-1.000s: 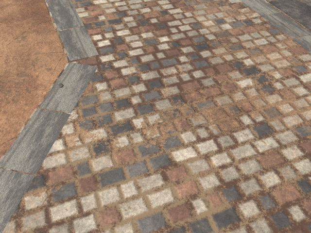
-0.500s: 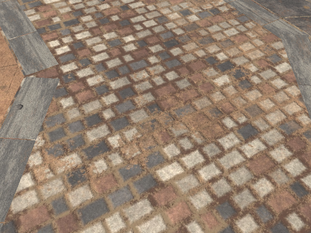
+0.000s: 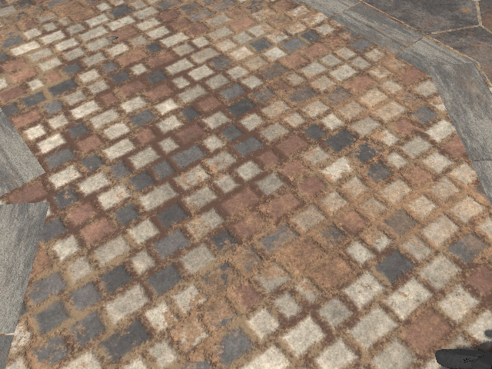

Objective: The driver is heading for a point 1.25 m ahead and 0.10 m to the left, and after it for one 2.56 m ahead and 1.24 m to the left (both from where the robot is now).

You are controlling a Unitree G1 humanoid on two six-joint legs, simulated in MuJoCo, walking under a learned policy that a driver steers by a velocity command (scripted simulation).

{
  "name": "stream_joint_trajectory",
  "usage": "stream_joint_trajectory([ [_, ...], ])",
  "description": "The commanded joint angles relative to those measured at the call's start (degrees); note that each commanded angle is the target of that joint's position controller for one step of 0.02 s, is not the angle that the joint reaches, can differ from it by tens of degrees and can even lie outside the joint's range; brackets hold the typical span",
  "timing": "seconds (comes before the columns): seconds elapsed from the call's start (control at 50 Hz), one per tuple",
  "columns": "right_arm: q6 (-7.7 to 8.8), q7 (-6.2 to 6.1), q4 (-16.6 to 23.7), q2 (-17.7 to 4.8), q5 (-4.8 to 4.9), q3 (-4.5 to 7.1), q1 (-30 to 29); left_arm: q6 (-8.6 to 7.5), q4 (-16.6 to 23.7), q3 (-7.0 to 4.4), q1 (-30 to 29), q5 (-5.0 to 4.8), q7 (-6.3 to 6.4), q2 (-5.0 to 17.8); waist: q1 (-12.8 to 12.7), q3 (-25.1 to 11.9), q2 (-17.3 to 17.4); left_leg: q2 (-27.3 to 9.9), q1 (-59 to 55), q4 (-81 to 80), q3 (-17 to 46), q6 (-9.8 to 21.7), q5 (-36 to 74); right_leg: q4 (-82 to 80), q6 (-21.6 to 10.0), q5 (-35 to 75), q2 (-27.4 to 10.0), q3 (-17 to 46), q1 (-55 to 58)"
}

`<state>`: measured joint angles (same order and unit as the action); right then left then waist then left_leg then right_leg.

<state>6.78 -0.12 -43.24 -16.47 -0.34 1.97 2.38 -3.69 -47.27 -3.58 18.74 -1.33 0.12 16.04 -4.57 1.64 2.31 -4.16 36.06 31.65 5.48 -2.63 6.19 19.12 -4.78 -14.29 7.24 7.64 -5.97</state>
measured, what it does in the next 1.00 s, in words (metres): walks ahead: left foot, then right foot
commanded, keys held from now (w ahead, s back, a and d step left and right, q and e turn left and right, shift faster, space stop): w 0.72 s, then w+q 0.28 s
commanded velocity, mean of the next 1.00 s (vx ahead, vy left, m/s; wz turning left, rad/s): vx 0.50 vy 0.00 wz -0.01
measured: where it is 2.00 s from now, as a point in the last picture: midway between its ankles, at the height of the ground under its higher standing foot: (254, 172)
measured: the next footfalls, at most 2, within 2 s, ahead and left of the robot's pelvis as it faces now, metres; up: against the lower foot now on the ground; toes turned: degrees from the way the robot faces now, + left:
left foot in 0.10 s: +0.25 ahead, +0.14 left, +0.00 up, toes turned -3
right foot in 0.62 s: +0.51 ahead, -0.12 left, +0.00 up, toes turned -5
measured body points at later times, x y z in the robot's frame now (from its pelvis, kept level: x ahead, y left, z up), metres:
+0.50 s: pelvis +0.28 +0.03 +0.00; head +0.31 +0.03 +0.45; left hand +0.51 +0.25 -0.09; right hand +0.25 -0.24 -0.13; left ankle +0.21 +0.14 -0.74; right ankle +0.44 -0.13 -0.70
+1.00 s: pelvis +0.55 -0.04 +0.00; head +0.57 -0.04 +0.45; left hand +0.57 +0.24 -0.12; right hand +0.71 -0.29 -0.11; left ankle +0.72 +0.14 -0.68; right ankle +0.47 -0.12 -0.74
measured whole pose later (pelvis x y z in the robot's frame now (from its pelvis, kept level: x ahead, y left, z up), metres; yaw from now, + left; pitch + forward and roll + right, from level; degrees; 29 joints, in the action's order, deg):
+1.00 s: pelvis +0.55 -0.04 +0.00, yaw +2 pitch +1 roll -2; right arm 3.1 0.8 -44.9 -16.5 1.1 3.0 10.1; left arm -5.6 -49.9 -3.1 18.7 0.6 -0.5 15.3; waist -3.5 0.4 2.9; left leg -5.7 40.3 43.3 4.3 0.3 3.7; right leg 10.9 -3.4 -12.9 3.9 -7.8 0.6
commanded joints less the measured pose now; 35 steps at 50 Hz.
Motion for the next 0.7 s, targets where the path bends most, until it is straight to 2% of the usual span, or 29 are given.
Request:
stream_joint_trajectory([
  [0.02,1.3,0.86,5.0,-5.1,0.4,1.01,-4.4,-0.17,1.5,-1.75,3.2,-0.02,0.54,7.8,-0.2,-1.0,-6.9,2.0,-7.3,-3.8,-1.7,1.4,-0.3,-2.1,-7.1,10.1,-15.5,10.3,-1.6],
  [0.06,1.69,1.13,5.3,-6.4,0.41,1.43,-3.1,0.29,1.3,-1.99,3.3,0.46,0.66,8.6,1.1,-1.1,-8.1,2.4,-8.4,-4.9,-2.3,3.4,-6.8,1.1,-6.4,15.2,-17.5,12.4,2.5],
  [0.08,1.87,1.02,4.6,-7.1,0.31,1.86,0.3,0.51,1.5,-1.93,2.6,0.53,0.61,8.6,3.2,-2.2,-8.5,3.3,-12.9,-6.8,-3.6,4.9,-8.4,4.4,-5.6,21.5,-16.7,12.0,3.3],
  [0.1,2.1,0.72,3.1,-9.1,-0.09,2.83,6.9,0.52,1.8,-1.33,2.2,0.79,0.39,7.2,6.3,-7.0,-7.5,2.2,-23.0,-6.9,-3.0,7.3,-7.6,12.6,-4.3,27.4,-13.6,9.8,2.1],
  [0.12,2.1,0.47,2.2,-12.5,-0.73,3.71,16.2,0.32,3.0,-0.23,3.2,1.78,0.23,4.7,9.5,-15.9,-1.9,-7.1,-39.4,-4.1,6.7,12.0,-6.2,28.3,-2.2,18.5,-9.6,6.2,-6.7],
  [0.14,0.99,0.87,-0.9,-15.8,-0.08,5.13,22.7,-0.58,2.7,1.02,11.3,0.15,-0.17,0.7,7.7,-22.4,15.4,-18.0,-58.2,-9.0,31.2,21.1,-19.4,47.3,2.2,-11.2,-1.0,-0.2,-28.0],
  [0.16,0.73,1.28,-0.9,-10.3,1.23,3.82,23.3,-0.98,2.4,0.33,8.8,-0.83,-0.05,5.7,9.4,-18.7,10.6,-18.8,-56.9,-14.1,38.3,19.7,-32.5,53.8,1.9,-18.0,-3.6,3.3,-36.3],
  [0.18,0.55,1.18,0.0,-7.2,1.18,2.88,19.2,-1.12,3.9,-0.57,1.6,-1.16,0.0,9.0,10.1,-9.8,4.5,-16.5,-49.5,-15.3,30.6,16.9,-32.4,55.1,1.6,-13.0,-6.1,2.9,-39.1],
  [0.2,0.22,1.16,0.9,-6.6,0.48,2.38,15.3,-1.18,5.0,-0.4,-2.4,-0.43,0.08,8.3,8.8,-5.4,0.2,-14.0,-42.0,-16.4,23.7,15.8,-25.2,53.2,1.8,-8.5,-8.7,0.3,-37.7],
  [0.22,0.07,1.29,0.9,-5.7,0.1,2.05,13.3,-1.33,5.7,-0.46,-4.2,0.59,-0.02,7.4,7.4,-2.2,-0.6,-11.9,-36.5,-17.9,19.4,15.7,-18.6,49.4,2.2,-5.6,-10.6,-0.8,-36.6],
  [0.24,0.13,1.32,0.9,-4.9,-0.38,1.7,12.4,-1.22,5.7,-0.58,-3.6,0.9,-0.15,6.6,5.9,-2.1,1.1,-9.9,-33.4,-19.0,15.8,15.0,-14.2,46.8,2.3,-3.7,-12.2,-1.2,-33.6],
  [0.28,0.21,1.46,0.3,-4.7,0.06,1.67,12.7,-0.77,5.2,-0.19,-2.0,0.69,-0.33,4.3,4.8,-2.4,3.0,-8.0,-30.6,-20.9,11.1,15.4,-8.6,42.9,3.2,-2.8,-12.8,-2.9,-31.0],
  [0.3,0.3,1.41,-0.2,-5.5,0.39,1.87,13.3,-0.6,5.5,0.04,-2.7,0.85,-0.34,3.6,4.7,-2.1,3.0,-8.0,-29.8,-21.8,9.4,15.9,-6.3,40.5,3.7,-2.0,-13.1,-3.6,-31.2],
  [0.36,-0.14,0.86,-1.3,-7.7,0.73,2.53,14.8,-0.68,7.6,0.73,-8.3,1.32,-0.39,2.3,5.8,-1.0,1.5,-7.7,-29.3,-23.7,5.4,16.1,-2.5,30.1,5.0,5.4,-13.7,-4.7,-32.4],
  [0.42,-0.77,0.48,-2.5,-8.3,1.19,2.61,16.9,-1.15,8.8,1.13,-13.8,1.05,-0.88,1.6,7.6,-0.1,1.7,-5.7,-28.9,-24.0,1.0,14.4,-2.4,19.5,5.1,14.7,-12.2,-6.2,-29.2],
  [0.48,-1.38,0.38,-4.3,-8.8,1.55,2.64,20.4,-1.48,10.5,1.14,-18.8,0.49,-1.52,2.0,9.3,0.9,1.9,-7.0,-30.9,-23.1,0.7,13.9,-3.7,14.5,4.7,18.0,-10.9,-6.9,-27.4],
  [0.54,-2.28,0.08,-5.4,-9.4,1.76,2.9,21.3,-1.9,12.0,0.82,-21.3,0.3,-2.33,3.2,8.6,1.8,2.3,-9.7,-36.1,-20.5,1.8,12.8,-1.8,11.2,2.7,13.8,-10.4,-6.4,-27.9],
  [0.58,-2.92,-0.2,-5.5,-10.4,1.71,3.22,20.5,-2.14,11.6,0.15,-18.5,0.44,-2.56,4.8,6.2,0.0,2.9,-10.2,-38.2,-16.2,1.4,11.6,6.4,9.4,1.1,10.3,-9.0,-7.6,-22.6],
  [0.6,-3.22,-0.33,-5.4,-10.4,1.7,3.15,19.5,-2.16,10.0,-0.76,-13.2,0.66,-2.36,6.2,3.0,-3.2,2.6,-8.4,-37.4,-9.8,-0.6,10.4,14.8,7.7,-0.2,10.5,-7.5,-9.1,-14.5],
  [0.62,-3.35,-0.46,-4.8,-9.1,1.22,2.53,19.4,-2.07,7.4,-2.14,-4.2,0.9,-1.84,9.1,-0.8,-9.4,1.3,-5.4,-32.5,1.2,-2.9,8.7,15.3,8.5,-2.2,11.9,-8.8,-8.0,-0.9],
  [0.64,-3.1,-0.65,-3.0,-5.7,-0.6,1.11,20.2,-1.64,5.8,-3.25,6.1,1.4,-1.17,13.8,-3.6,-18.4,-7.8,-1.0,-20.1,20.6,-5.9,6.5,-4.6,10.0,-6.1,14.2,-21.2,6.7,15.9],
  [0.66,-1.81,-0.15,-2.9,-0.3,0.66,-0.28,27.7,-1.35,4.9,-3.45,6.6,1.43,-1.73,16.0,0.8,-23.6,-21.9,7.7,0.2,36.2,-2.8,4.1,-39.6,1.9,-14.6,1.1,-30.3,32.3,29.3],
  [0.68,-0.87,0.2,-3.3,-7.1,1.9,1.15,23.4,-1.31,5.4,-2.12,4.9,0.58,-1.79,10.3,-1.2,-17.7,-13.7,4.1,6.8,41.6,1.7,4.5,-39.2,-1.3,-12.5,-6.6,-28.4,31.5,25.2],
  [0.7,-0.34,0.46,-1.8,-8.9,2.67,1.8,17.8,-1.39,5.9,-1.39,1.1,0.44,-1.66,8.3,-0.6,-10.1,-10.4,1.4,8.9,40.8,0.3,5.2,-33.3,-2.3,-10.2,-4.1,-26.4,22.8,17.6],
])
Keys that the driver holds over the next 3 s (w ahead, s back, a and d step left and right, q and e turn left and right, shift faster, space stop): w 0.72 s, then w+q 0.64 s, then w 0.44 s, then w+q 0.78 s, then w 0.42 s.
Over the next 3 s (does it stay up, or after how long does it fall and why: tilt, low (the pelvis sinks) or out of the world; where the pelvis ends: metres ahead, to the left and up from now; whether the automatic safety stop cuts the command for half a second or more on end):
stays up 1.58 0.37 0.00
